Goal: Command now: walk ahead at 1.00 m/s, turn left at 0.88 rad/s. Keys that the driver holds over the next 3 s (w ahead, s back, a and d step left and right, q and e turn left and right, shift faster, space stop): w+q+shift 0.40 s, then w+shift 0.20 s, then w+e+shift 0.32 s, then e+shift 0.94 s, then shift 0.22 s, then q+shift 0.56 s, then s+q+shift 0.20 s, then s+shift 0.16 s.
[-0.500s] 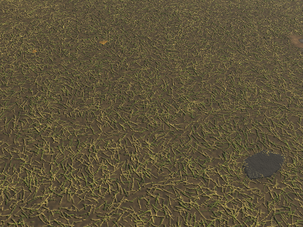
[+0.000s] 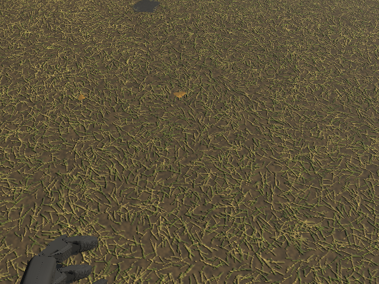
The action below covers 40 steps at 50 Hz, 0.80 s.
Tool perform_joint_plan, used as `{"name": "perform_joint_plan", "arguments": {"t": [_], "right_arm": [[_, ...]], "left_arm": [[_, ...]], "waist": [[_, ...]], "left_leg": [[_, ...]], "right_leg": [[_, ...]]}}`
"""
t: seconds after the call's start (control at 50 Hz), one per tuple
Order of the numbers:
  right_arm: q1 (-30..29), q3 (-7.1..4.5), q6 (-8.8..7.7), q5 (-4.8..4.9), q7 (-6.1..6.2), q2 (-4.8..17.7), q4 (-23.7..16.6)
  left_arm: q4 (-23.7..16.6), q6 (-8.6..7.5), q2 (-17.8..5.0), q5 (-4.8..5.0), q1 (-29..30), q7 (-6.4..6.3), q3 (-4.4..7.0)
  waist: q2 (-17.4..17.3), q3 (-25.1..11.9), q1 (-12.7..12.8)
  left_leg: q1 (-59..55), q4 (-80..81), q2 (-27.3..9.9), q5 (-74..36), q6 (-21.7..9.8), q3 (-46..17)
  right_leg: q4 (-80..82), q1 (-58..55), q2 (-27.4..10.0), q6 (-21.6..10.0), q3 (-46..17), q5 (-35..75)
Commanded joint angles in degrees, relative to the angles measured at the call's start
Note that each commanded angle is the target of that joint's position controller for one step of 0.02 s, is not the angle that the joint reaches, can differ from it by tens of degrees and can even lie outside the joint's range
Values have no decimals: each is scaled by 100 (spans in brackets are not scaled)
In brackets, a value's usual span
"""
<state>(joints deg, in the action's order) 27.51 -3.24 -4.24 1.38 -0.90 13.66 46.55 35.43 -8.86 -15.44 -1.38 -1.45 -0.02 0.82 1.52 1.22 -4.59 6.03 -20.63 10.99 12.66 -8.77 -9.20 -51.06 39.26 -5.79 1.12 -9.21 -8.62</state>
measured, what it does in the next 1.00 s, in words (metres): walks ahead, turning left: right foot, then left foot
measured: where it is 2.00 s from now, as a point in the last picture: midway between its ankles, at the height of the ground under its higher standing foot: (89, 147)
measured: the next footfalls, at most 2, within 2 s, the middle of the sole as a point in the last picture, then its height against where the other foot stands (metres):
right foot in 0.18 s outside the picture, level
left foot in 0.66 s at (106, 242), level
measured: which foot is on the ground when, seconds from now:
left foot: down 0.00-0.18, up 0.20-0.64, down 0.66-1.00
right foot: up 0.00-0.16, down 0.18-0.66, up 0.68-1.00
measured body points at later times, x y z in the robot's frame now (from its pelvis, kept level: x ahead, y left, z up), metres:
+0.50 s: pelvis +0.43 -0.01 -0.01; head +0.43 +0.01 +0.43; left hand +0.26 +0.24 -0.14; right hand +0.76 -0.12 -0.05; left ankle +0.53 +0.19 -0.66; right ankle +0.38 -0.18 -0.74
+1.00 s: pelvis +0.81 +0.24 -0.02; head +0.82 +0.23 +0.43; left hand +0.88 +0.54 -0.11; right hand +0.91 -0.02 -0.15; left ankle +0.65 +0.25 -0.74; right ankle +1.08 +0.18 -0.66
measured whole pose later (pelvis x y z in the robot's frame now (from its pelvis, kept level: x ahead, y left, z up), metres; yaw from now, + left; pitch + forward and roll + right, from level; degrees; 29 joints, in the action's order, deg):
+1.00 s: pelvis +0.81 +0.24 -0.02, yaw +20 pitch -1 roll +3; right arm 24.0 -4.1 -6.2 -1.3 0.2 14.3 48.4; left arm 43.4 -2.8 -17.2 1.4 -9.1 1.9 3.2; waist 2.4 1.4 -3.7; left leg -7.8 -15.3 4.0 22.1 -1.8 13.2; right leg -52.6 47.8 -7.3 -2.2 -0.8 8.0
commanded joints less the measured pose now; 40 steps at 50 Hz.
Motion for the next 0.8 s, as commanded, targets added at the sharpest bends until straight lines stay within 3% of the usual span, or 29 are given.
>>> {"name": "perform_joint_plan", "arguments": {"t": [0.02,0.08,0.12,0.14,0.16,0.18,0.2,0.22,0.24,0.26,0.28,0.3,0.32,0.36,0.4,0.46,0.52,0.56,0.6,0.62,0.64,0.66,0.68,0.7,0.72,0.74,0.76,0.78,0.8], "right_arm": [[-604,-240,-99,44,134,931,-608],[-343,-278,-82,163,157,926,-495],[-269,-302,-27,177,198,860,-430],[-298,-330,18,139,206,894,-424],[-416,-333,61,56,170,928,-479],[-747,-231,86,-137,106,746,-691],[253,-6,42,3,68,-67,-879],[344,108,25,308,110,278,-971],[-359,20,74,269,152,707,-930],[-952,-27,87,91,138,884,-1008],[-1416,-46,68,-50,106,832,-1148],[-1501,-70,95,-31,54,726,-1241],[-1454,-69,161,73,18,612,-1285],[-1484,-24,306,169,-13,386,-1402],[-1635,12,346,83,-43,348,-1516],[-1993,36,279,32,-87,430,-1564],[-2722,78,153,18,-204,388,-1692],[-3114,83,55,56,-320,444,-1855],[-3233,-36,26,49,-340,672,-1986],[-2793,-150,52,50,-316,887,-1984],[-1617,-334,104,51,-242,1216,-1731],[-179,-503,169,50,-119,1501,-1327],[-45,-523,94,-138,-60,2045,-1138],[366,-428,1,-187,-69,1589,-1146],[151,-320,-82,-223,-95,1241,-976],[-182,-290,-136,-181,-107,1142,-860],[-605,-241,-187,-225,-117,928,-799],[-916,-162,-247,-325,-136,596,-784],[-1091,-131,-288,-321,-159,386,-730]], "left_arm": [[-526,-28,-213,11,577,6,86],[-702,-34,-505,231,810,1,260],[-781,-74,-702,336,877,1,360],[-734,-105,-873,363,546,-9,461],[-601,-120,-1052,382,-303,-34,592],[-410,-61,-1168,383,-1784,-100,642],[-224,-14,-1624,144,-2522,-68,690],[-120,3,-1471,190,-2504,47,678],[-268,91,-858,174,-2119,-12,574],[-145,181,-739,127,-1970,-47,529],[-6,232,-766,35,-1868,-43,528],[98,222,-667,-32,-1717,-46,483],[202,200,-497,-8,-1566,-15,438],[394,182,-295,164,-1388,58,396],[507,168,-490,183,-1266,50,449],[650,123,-721,93,-1372,41,472],[904,131,-921,109,-1971,55,468],[1034,209,-1177,205,-2159,47,490],[1167,297,-1420,193,-2411,-8,499],[1249,350,-1522,190,-2465,-34,484],[1325,409,-1579,196,-2378,-66,454],[1282,410,-1496,213,-2111,-111,381],[1089,316,-272,180,-3035,-9,67],[1123,85,-677,449,-2808,12,102],[825,37,-953,683,-1821,-20,244],[661,21,-716,655,-1489,-35,182],[690,71,-582,494,-1400,-45,184],[805,214,-541,447,-1739,-19,228],[910,367,-438,464,-2005,16,241]], "waist": [[-344,481,130],[-568,295,-5],[-672,256,49],[-735,16,266],[-755,-602,766],[-783,-1697,1511],[1571,-2847,994],[2732,-2927,975],[1770,-1820,1244],[708,-1044,1266],[35,-537,1168],[7,-252,934],[200,-93,760],[328,117,548],[216,339,422],[-71,628,435],[-391,832,743],[-239,1021,733],[288,663,544],[612,276,161],[826,-378,-536],[719,-961,-1327],[-1209,-1949,-326],[-1089,-3164,-639],[-760,-1842,-685],[-406,-904,-409],[-132,-440,-85],[-279,-268,274],[-499,-222,471]], "left_leg": [[2324,1009,-874,-337,-584,-1148],[1655,619,-1007,156,-351,-1625],[788,84,-1186,-340,-237,-1878],[451,-415,-1232,-1198,-142,-1884],[259,-1427,-1079,-2220,39,-1684],[1026,-3098,-995,-2194,213,-1374],[3056,-5305,-213,1508,492,-664],[4127,-6355,-822,1712,485,-342],[4557,-6564,-1128,1144,522,-107],[4491,-6424,-1283,835,536,133],[4292,-6150,-1477,689,514,231],[4043,-5924,-1698,546,481,194],[3884,-5800,-1854,573,455,206],[4011,-5642,-2085,654,427,266],[4240,-5446,-2185,144,510,291],[3998,-4414,-1980,-1009,563,382],[3633,-3096,-1665,-1729,340,787],[3417,-2277,-1435,-1501,213,1138],[2843,-2039,-900,-793,46,1641],[2162,-1972,-732,-361,-102,1658],[618,-1717,-662,-385,-290,1523],[-1567,-1402,-1043,-792,-415,950],[-3892,-1286,-2805,910,-936,-1949],[-3880,-145,-3273,2399,-1004,-3832],[-3008,259,-3062,2153,-678,-3131],[-1966,409,-2966,1542,-561,-2348],[-1066,510,-2817,1061,-409,-1727],[-387,621,-2646,698,-284,-1133],[33,766,-2570,435,-224,-712]], "right_leg": [[1440,-1684,549,182,661,1664],[2160,-2101,681,249,329,1851],[2503,-1972,651,178,200,1392],[2509,-2279,702,82,269,1059],[2420,-3156,650,-77,370,789],[1699,-5038,-10,-332,-12,78],[2431,-7306,-1622,-1291,-3068,-2076],[3189,-7388,-2124,-1483,-4976,-4237],[3360,-6586,-1724,-1211,-4051,-4180],[3357,-5703,-1448,-989,-2914,-2921],[3380,-4884,-1255,-912,-2139,-1680],[3496,-4250,-1112,-906,-1576,-1041],[3623,-3855,-1012,-899,-1162,-793],[3842,-3475,-965,-870,-467,-427],[4059,-3246,-1014,-904,104,122],[4397,-2900,-759,-873,978,635],[4744,-3304,-741,-789,1484,1089],[4672,-3788,-892,-785,1746,2337],[3970,-4481,-1015,-780,1893,5321],[3171,-4630,-1162,-823,1839,6635],[1943,-4255,-1177,-794,1784,7152],[179,-2864,-893,-630,1743,6092],[-2446,-469,267,-423,1278,-1104],[-3244,-199,521,-624,-75,-1854],[-3352,404,363,-601,-67,-1534],[-3036,566,114,-572,24,-1172],[-2744,385,-138,-521,89,-824],[-2612,-13,-366,-504,34,-455],[-2565,-307,-482,-471,43,-295]]}}
Over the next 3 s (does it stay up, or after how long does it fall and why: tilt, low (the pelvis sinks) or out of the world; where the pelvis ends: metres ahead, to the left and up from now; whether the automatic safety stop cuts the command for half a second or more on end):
stays up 1.15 0.38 0.00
